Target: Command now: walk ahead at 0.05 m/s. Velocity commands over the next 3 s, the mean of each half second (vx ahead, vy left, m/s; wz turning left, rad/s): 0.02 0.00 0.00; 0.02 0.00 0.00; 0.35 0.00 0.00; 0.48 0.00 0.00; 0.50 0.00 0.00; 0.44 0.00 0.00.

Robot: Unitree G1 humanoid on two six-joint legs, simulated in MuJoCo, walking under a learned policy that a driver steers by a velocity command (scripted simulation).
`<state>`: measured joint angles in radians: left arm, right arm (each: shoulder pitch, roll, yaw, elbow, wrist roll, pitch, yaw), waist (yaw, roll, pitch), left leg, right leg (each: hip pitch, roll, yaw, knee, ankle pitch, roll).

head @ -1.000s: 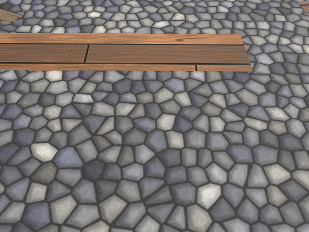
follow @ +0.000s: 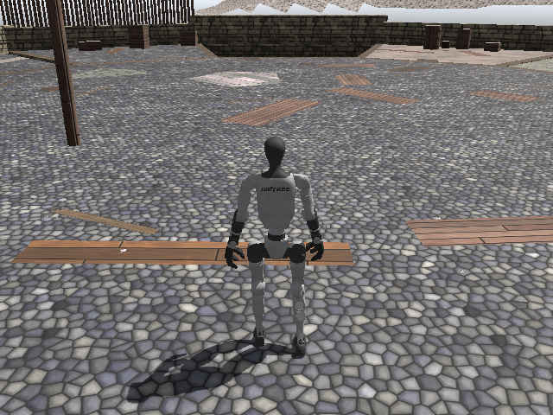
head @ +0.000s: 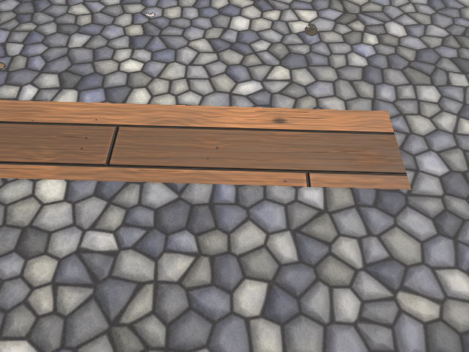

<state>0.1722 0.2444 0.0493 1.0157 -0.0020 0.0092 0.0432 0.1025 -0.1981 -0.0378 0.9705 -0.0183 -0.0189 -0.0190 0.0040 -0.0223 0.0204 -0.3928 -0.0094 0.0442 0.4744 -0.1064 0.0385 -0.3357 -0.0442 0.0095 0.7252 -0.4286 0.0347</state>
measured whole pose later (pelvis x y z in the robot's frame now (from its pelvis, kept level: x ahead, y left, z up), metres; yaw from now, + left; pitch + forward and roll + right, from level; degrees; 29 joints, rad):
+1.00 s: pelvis +0.06 -0.03 +0.00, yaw +1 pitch -1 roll +0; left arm 0.31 0.18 0.03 1.09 0.00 -0.01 0.04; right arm 0.16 -0.21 -0.05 1.13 0.01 0.02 -0.04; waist 0.00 0.00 0.02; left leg -0.29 0.02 0.01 0.56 -0.29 0.00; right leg -0.13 -0.01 -0.04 0.51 -0.36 -0.01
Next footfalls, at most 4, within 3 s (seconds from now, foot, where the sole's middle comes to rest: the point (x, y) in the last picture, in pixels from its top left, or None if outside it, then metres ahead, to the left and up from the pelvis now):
0.04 right None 0.05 -0.14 -0.77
1.68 right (285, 336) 0.53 -0.12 -0.77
2.24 left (202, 242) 0.83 0.12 -0.77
2.78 right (270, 167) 1.15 -0.11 -0.77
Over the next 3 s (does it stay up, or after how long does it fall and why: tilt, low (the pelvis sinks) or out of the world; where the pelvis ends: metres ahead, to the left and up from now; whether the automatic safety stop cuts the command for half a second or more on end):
stays up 1.08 -0.03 0.01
